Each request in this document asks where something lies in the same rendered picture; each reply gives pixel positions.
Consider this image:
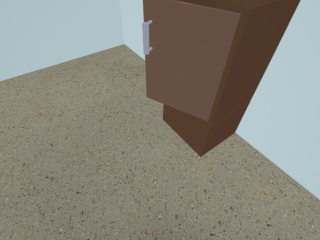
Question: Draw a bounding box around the cupboard door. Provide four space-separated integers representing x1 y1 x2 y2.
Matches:
143 0 241 121

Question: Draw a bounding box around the handle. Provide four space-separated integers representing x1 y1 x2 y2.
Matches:
142 20 153 55

